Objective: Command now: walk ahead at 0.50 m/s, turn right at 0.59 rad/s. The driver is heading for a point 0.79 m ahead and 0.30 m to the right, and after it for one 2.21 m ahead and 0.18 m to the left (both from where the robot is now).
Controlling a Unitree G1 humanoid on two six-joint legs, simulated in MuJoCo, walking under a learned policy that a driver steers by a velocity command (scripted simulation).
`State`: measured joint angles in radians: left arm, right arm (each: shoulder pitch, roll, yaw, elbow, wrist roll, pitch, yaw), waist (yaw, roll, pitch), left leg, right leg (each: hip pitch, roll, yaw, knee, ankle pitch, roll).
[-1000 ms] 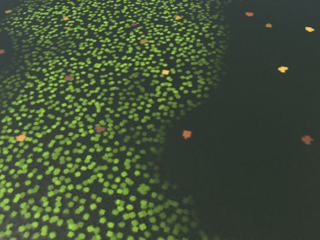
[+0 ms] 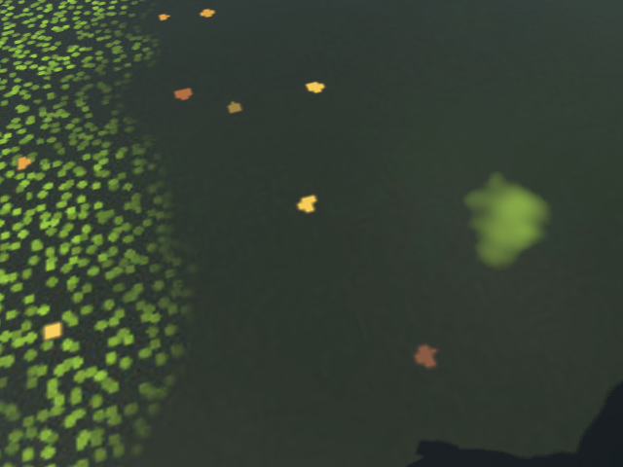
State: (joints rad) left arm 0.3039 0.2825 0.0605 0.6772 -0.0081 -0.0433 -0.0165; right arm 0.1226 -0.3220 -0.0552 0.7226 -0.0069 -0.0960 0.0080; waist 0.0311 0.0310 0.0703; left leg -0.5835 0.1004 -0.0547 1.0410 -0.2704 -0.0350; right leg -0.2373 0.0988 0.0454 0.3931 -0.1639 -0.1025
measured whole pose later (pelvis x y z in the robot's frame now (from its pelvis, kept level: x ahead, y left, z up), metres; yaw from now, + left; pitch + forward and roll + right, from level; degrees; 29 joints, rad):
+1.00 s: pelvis +0.52 -0.11 +0.00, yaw -36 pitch +1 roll +0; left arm 0.29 0.29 0.07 0.67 -0.01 -0.04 -0.02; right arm 0.14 -0.32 -0.04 0.71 -0.01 -0.10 0.01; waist 0.03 0.03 0.07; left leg -0.56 0.09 -0.06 1.06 -0.31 -0.03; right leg -0.25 0.11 0.05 0.40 -0.16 -0.10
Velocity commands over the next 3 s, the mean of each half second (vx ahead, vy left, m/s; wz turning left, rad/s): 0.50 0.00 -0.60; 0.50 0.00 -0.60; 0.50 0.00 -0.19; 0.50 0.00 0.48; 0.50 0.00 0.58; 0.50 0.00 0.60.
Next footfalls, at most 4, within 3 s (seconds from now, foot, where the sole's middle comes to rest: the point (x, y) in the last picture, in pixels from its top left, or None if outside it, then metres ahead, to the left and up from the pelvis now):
0.28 left None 0.36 0.14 -0.78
0.80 right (447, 426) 0.54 -0.20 -0.78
1.28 left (432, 288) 0.88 -0.21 -0.78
1.74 right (560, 270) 0.93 -0.53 -0.78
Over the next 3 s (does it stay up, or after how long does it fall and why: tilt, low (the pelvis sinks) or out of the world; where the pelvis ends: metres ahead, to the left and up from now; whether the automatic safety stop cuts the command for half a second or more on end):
stays up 1.53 -0.52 0.00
